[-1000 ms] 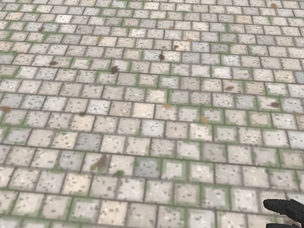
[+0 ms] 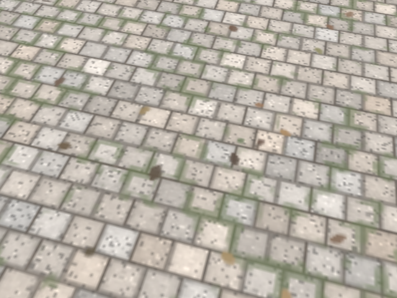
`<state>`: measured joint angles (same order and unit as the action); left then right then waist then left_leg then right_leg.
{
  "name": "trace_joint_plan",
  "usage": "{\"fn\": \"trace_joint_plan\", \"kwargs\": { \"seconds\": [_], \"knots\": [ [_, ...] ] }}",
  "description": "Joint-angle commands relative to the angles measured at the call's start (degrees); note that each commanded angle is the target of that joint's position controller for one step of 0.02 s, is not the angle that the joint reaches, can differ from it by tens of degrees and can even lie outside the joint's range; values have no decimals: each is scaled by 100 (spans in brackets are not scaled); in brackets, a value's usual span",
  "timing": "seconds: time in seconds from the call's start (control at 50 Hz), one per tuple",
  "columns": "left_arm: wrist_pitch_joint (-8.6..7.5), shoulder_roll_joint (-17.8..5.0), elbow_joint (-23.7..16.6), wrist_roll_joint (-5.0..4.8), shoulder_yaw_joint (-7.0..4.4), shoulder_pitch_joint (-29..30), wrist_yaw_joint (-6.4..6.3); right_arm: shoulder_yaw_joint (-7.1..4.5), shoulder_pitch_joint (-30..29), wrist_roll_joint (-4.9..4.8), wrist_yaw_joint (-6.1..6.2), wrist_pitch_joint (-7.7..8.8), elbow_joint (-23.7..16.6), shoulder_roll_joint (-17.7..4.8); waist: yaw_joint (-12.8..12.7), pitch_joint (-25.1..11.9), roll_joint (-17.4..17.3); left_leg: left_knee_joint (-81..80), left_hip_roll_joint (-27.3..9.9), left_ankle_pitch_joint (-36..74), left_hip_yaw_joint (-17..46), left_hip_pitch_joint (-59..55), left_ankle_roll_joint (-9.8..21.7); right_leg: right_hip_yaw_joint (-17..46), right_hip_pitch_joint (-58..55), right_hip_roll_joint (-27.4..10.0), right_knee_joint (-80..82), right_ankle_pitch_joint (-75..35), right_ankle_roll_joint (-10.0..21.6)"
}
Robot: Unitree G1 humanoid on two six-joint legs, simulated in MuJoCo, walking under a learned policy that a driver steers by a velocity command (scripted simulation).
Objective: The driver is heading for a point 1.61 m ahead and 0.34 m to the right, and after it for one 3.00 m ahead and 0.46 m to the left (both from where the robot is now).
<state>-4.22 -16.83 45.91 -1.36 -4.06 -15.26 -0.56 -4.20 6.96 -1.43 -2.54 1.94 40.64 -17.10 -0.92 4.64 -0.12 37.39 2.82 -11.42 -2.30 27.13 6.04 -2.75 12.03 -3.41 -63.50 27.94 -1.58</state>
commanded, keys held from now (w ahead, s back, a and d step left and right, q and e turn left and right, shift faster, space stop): w+q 0.04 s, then w+e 0.96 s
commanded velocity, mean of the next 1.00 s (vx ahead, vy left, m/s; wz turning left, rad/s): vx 0.50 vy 0.00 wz -0.28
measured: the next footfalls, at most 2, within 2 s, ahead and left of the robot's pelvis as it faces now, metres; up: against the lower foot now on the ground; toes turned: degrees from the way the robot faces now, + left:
right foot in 0.46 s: +0.46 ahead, -0.13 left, +0.00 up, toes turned -5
left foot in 0.92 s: +0.76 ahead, +0.02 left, +0.00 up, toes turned -24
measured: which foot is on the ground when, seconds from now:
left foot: down 0.00-0.48, up 0.50-0.90, down 0.92-1.00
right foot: up 0.00-0.44, down 0.46-0.92, up 0.94-1.00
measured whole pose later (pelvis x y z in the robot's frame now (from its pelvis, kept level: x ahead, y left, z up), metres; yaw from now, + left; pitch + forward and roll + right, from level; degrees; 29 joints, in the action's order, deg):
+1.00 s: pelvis +0.61 -0.04 +0.01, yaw -22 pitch +2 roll +1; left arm -1.5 -17.6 41.4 -1.6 -3.6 -20.5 -0.7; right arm -2.4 6.0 0.3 -0.8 6.6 38.5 -15.8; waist -2.7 0.1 1.8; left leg 31.6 2.1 -9.5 0.9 24.6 0.8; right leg 10.0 16.0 4.7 -57.6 29.0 2.0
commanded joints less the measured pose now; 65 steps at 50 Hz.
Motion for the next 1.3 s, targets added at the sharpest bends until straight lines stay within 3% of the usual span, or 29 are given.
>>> {"fn": "trace_joint_plan", "kwargs": {
  "seconds": [0.02, 0.04, 0.1, 0.22, 0.34, 0.4, 0.44, 0.46, 0.48, 0.5, 0.52, 0.54, 0.56, 0.6, 0.66, 0.72, 0.82, 0.88, 0.9, 0.92, 0.94, 0.96, 0.98, 1.0, 1.02, 1.06, 1.1, 1.18, 1.3],
  "knots": [
    [-435, -693, -823, -23, -80, 529, 6, -248, 987, 3, 34, 169, -135, -879, 427, -1040, -24, -2163, -1684, -266, 3262, -3291, 1224, 781, 3246, -150, -920, -526, 213],
    [-409, -761, -769, 129, -131, 491, -32, -182, 683, 33, 61, 185, -204, -656, 231, -850, -79, -2203, -1468, 374, 2772, -2679, 1103, 800, 2853, -310, -449, -807, 183],
    [-193, -591, -563, 157, -110, 67, 33, -100, 517, 134, 143, 231, -231, -497, 3, -804, -227, -2465, -1325, 1781, 1933, -1948, 1077, 607, 2267, -489, 46, -1290, 11],
    [-124, -297, -730, 71, 48, 939, 109, -73, 860, 154, 253, 289, 70, -673, 379, -357, -308, -2819, -975, 1892, 669, -1827, 597, 349, 2396, -397, 2082, -3406, -26],
    [-171, -293, -991, -20, 94, 1613, 330, -97, 1217, 153, 256, 241, 419, -797, 671, 13, -201, -2766, -1496, 1796, 416, -2953, 484, 349, 2787, -86, 3152, -3510, 291],
    [-167, -378, -1067, 24, 57, 1421, 440, -138, 1108, 136, 320, 134, 437, -903, 441, -196, -320, -2080, -1636, 3622, 211, -3526, 310, 133, 2589, 193, 3244, -2651, 570],
    [-110, -708, -909, 60, -115, 532, 417, -165, 952, 149, 397, 37, 363, -1025, -62, -852, -493, -747, -1496, 5591, -8, -3560, 138, -208, 1409, 627, 3167, -2151, 815],
    [-89, -975, -754, 60, -252, -291, 360, -133, 858, 146, 444, 6, 302, -991, -528, -1305, -333, 523, -1295, 5363, -215, -2888, -63, -16, 70, 636, 3380, -2508, 1036],
    [-58, -1562, -713, 112, -411, -997, 280, 11, 1314, 251, 441, 94, 66, -588, -513, -2152, 694, 2729, -708, 3052, -338, -802, -414, 2184, -2236, -710, 3284, -2511, 1854],
    [-75, -1367, -720, -8, -345, -990, 288, 162, 1471, 293, 328, 269, 65, -252, -336, -2742, 1504, 4227, 381, -1917, 422, 943, -672, 4865, -3517, -1586, 4203, -1811, 2657],
    [-51, -997, -726, -6, -234, -935, 263, 63, 1047, 93, 196, 461, -40, -732, -570, -2393, 951, 4501, -48, -1767, 1078, 1628, -534, 4534, -3418, -1435, 4463, -1057, 2334],
    [-33, -866, -795, 34, -199, -669, 230, 81, 565, -51, 142, 567, -212, -762, -537, -1679, 515, 4214, -330, -1357, 991, 1780, -451, 3772, -2672, -1246, 4553, -1079, 2092],
    [-20, -809, -852, 58, -172, -327, 225, 93, 331, 30, 149, 619, -283, -695, -301, -1035, -57, 3584, -536, -1070, 878, 1675, -445, 3235, -1690, -1032, 4695, -1628, 1959],
    [-15, -648, -1011, 132, -97, 72, 191, 29, 406, 206, 195, 532, -286, -721, 54, -690, 29, 2865, -760, -786, 825, 1029, -576, 2696, -610, -711, 4949, -2564, 1905],
    [-21, -781, -1023, 88, -141, 138, 113, 76, 552, 252, 257, 376, -297, -526, 204, -584, 227, 2001, -781, -535, 616, 751, -902, 2159, 131, -496, 5107, -3277, 1948],
    [26, -952, -940, 29, -203, -10, 22, 166, -85, 262, 273, 360, -455, -316, -20, -473, 321, 593, -586, 756, 497, 380, -1068, 1659, 585, -104, 5054, -3062, 1642],
    [151, -939, -751, -32, -216, -498, -25, 121, -767, 122, 191, 455, -641, -429, -320, -552, 501, -693, -261, 1511, 654, -85, -1021, 2143, 192, -180, 4590, -2261, 1355],
    [203, -895, -763, -2, -220, -444, -44, -2, -543, 86, 155, 534, -608, -649, -104, -591, 694, -975, -261, 875, 746, -418, -770, 2680, -228, -368, 4049, -2119, 1211],
    [215, -800, -794, 10, -193, -360, -39, -61, -169, 91, 170, 560, -509, -713, 120, -688, 720, -1184, -269, 833, 663, -932, -623, 2679, -167, -255, 3749, -2180, 1096],
    [197, -557, -846, 43, -107, -344, -20, -145, 395, 162, 211, 590, -433, -891, 405, -1113, 602, -1186, -621, 710, 890, -1932, -373, 2438, 107, 15, 2951, -2215, 907],
    [174, -172, -938, 150, 29, -497, -8, -231, 1248, 220, 264, 582, -366, -1218, 662, -1914, -226, -1164, -1689, 341, 1977, -3374, -19, 1812, 840, 471, 1284, -984, 663],
    [117, -89, -1140, -60, 81, -1204, 0, -327, 1569, 244, 208, 490, -136, -1583, 273, -2291, -2218, -1820, -2742, -1255, 4753, -4616, 859, 1237, 2794, 940, -338, 769, 394],
    [134, -722, -938, -106, -38, -1046, -28, -209, 1331, 141, 189, 469, -279, -977, 444, -1734, -1282, -2046, -2628, -2290, 4723, -4240, 710, 1394, 3333, 470, -985, 373, 291],
    [168, -950, -1014, -54, -115, -439, -19, -131, 1128, 128, 220, 433, -311, -699, 579, -1101, -762, -2055, -2378, -1926, 3709, -3624, 466, 1230, 3441, 310, -1109, -169, 251],
    [185, -831, -1050, 13, -100, -177, -24, -80, 933, 189, 212, 411, -309, -613, 501, -801, -372, -2135, -2097, -1095, 3043, -3006, 373, 1111, 3217, 152, -986, -565, 219],
    [166, -593, -1127, 23, -85, -39, 31, -13, 783, 247, 211, 411, -186, -440, 297, -463, -532, -2381, -1712, -119, 2193, -2284, 372, 1094, 2871, -71, -530, -946, 215],
    [183, -382, -1105, -4, -37, -85, 63, -11, 819, 196, 192, 453, -64, -393, 215, -449, -628, -2584, -1593, 356, 1751, -2092, 492, 959, 2709, -87, -166, -984, 190],
    [138, -185, -1254, 95, 82, 449, 110, -94, 888, 117, 194, 449, 156, -697, 242, -364, -395, -2825, -1643, 1222, 1181, -2145, 665, 760, 2827, -201, 1126, -1689, 103],
    [11, -151, -1467, 26, 150, 1455, 259, -121, 1379, -5, 199, 308, 511, -945, 580, -205, -436, -2770, -1589, 1415, 632, -2307, 443, 304, 2158, -12, 2812, -2681, 187]
  ]
}}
